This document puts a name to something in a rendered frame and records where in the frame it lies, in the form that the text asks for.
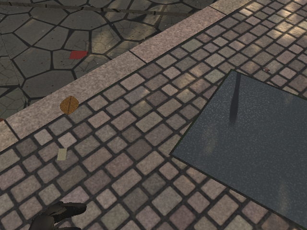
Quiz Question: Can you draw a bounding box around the left robot hand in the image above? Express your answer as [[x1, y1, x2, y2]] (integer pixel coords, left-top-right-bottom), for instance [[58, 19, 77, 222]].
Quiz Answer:
[[29, 201, 87, 230]]

